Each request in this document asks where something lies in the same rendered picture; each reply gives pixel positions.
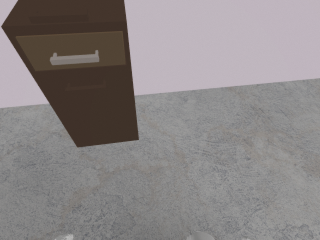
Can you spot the handle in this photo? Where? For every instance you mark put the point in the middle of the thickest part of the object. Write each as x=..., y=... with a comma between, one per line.
x=74, y=59
x=86, y=89
x=58, y=17

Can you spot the cabinet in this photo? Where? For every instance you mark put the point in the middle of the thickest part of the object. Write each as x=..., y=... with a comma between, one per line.
x=93, y=118

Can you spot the drawer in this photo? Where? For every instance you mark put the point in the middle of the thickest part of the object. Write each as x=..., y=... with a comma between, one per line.
x=40, y=48

